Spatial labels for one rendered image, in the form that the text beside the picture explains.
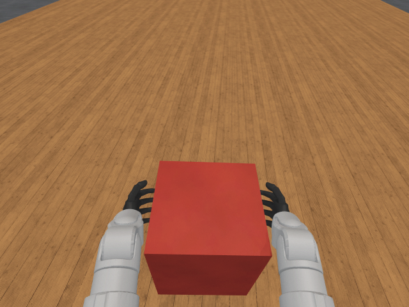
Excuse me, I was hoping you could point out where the robot right forearm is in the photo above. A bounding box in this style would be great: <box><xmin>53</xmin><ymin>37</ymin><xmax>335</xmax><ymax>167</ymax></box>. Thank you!
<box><xmin>272</xmin><ymin>212</ymin><xmax>335</xmax><ymax>307</ymax></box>

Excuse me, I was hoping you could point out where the robot right hand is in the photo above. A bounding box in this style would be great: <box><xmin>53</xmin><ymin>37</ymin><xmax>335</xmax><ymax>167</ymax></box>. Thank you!
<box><xmin>260</xmin><ymin>182</ymin><xmax>289</xmax><ymax>227</ymax></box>

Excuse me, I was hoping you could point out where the robot left hand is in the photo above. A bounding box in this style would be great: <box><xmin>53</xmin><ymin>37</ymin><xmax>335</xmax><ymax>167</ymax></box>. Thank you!
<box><xmin>123</xmin><ymin>180</ymin><xmax>155</xmax><ymax>223</ymax></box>

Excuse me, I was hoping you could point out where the robot left forearm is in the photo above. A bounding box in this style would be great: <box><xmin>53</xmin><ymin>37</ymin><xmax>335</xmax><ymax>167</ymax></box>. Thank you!
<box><xmin>83</xmin><ymin>209</ymin><xmax>144</xmax><ymax>307</ymax></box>

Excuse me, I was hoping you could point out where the carton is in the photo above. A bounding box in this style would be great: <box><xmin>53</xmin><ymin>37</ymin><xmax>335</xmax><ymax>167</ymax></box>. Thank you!
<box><xmin>144</xmin><ymin>161</ymin><xmax>272</xmax><ymax>295</ymax></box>

